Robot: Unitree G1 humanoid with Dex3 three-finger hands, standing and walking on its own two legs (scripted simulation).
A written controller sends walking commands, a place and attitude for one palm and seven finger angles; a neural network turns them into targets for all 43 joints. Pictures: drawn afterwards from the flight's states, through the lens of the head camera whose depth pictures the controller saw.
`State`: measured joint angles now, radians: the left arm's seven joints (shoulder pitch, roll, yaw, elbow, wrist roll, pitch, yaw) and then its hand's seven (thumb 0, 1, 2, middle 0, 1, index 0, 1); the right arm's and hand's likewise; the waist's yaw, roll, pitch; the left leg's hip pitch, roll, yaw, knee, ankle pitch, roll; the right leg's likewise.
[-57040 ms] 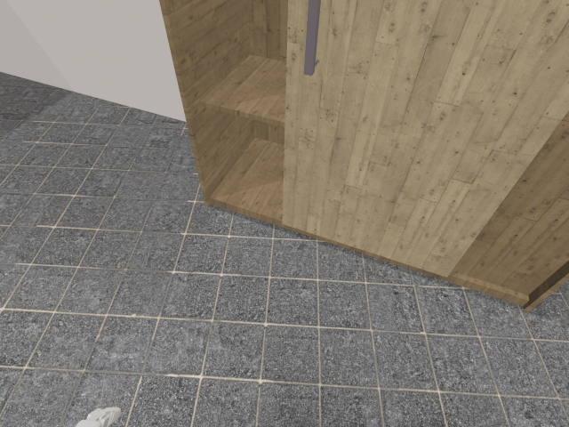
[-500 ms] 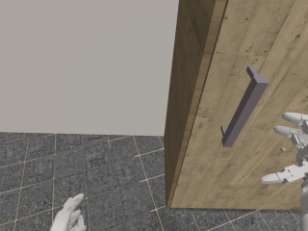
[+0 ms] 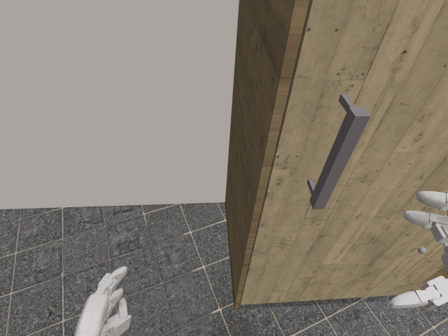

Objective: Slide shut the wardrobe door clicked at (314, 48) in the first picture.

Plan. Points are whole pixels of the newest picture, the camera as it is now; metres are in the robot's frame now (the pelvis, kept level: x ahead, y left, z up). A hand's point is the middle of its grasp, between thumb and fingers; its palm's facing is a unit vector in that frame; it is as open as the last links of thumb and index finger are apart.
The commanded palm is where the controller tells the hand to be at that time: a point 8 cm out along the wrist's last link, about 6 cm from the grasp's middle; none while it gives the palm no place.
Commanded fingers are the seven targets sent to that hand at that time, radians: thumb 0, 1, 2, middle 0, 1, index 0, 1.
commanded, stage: draw the hand back to the body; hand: right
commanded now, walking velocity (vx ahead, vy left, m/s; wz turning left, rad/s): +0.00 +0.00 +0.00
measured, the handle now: (330, 157) +0.38 -0.20 +0.16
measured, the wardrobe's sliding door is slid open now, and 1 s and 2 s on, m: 0.00 0.00 0.00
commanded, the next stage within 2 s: step back with the hand held close in 1.60 s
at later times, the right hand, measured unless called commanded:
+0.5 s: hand (428, 253) +0.20 -0.28 +0.15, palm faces +0.08 +0.99 -0.07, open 14.7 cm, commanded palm +0.16 -0.32 +0.17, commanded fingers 0.00 0.37 -0.29 0.24 1.04 0.24 1.04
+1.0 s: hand (438, 238) +0.21 -0.28 +0.17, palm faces +0.44 +0.82 -0.37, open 11.1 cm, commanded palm +0.16 -0.32 +0.19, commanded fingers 0.00 -0.54 -0.73 0.21 0.51 0.21 0.51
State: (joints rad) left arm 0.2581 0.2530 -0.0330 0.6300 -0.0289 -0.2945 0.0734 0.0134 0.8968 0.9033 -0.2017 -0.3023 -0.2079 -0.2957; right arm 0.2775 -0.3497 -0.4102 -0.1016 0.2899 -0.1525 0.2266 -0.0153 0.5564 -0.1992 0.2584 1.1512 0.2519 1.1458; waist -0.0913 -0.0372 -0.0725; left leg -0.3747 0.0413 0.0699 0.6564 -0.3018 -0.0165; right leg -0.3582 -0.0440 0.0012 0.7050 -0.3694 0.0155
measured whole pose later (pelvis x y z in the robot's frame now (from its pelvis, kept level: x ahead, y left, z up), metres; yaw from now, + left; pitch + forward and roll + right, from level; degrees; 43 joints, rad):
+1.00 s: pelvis +0.01 -0.02 +0.01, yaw +2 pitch -4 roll +1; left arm 0.25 0.22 -0.01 0.67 0.00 -0.22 0.06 0.02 0.90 0.90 -0.20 -0.30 -0.21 -0.30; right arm 0.42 -0.35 -0.33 -0.34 0.05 -0.11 -0.11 0.00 -0.18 -0.56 0.24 0.72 0.23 0.71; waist -0.08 -0.05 0.00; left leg -0.18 0.06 0.02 0.50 -0.24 -0.05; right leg -0.14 -0.02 -0.05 0.54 -0.32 -0.01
